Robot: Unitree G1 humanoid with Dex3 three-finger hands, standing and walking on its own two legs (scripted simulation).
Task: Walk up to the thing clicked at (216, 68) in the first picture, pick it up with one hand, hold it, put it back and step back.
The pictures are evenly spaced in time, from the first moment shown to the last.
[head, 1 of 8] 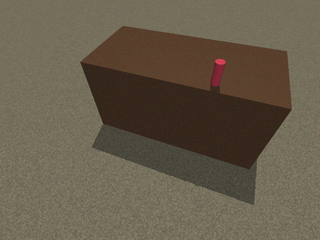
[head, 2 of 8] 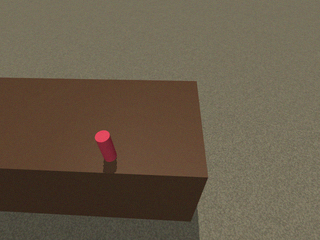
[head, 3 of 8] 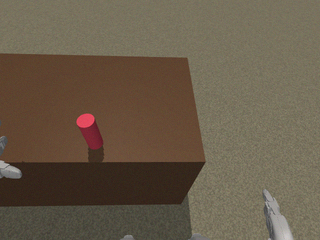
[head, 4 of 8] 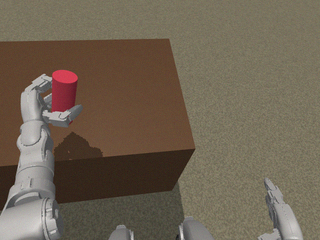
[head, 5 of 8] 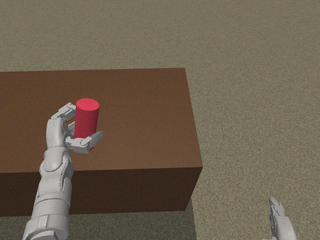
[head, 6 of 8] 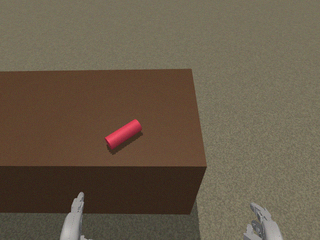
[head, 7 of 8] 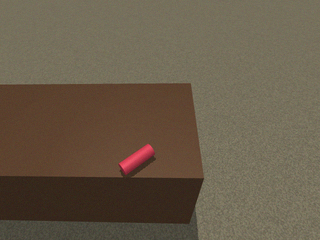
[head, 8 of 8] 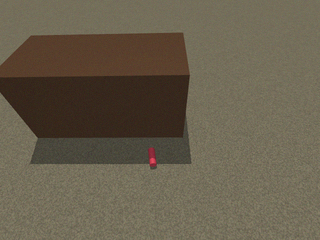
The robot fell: no
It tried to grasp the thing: yes
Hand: left
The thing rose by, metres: 0.26
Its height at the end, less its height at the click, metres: -0.64
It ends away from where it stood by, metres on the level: 0.29
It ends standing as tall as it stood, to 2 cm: no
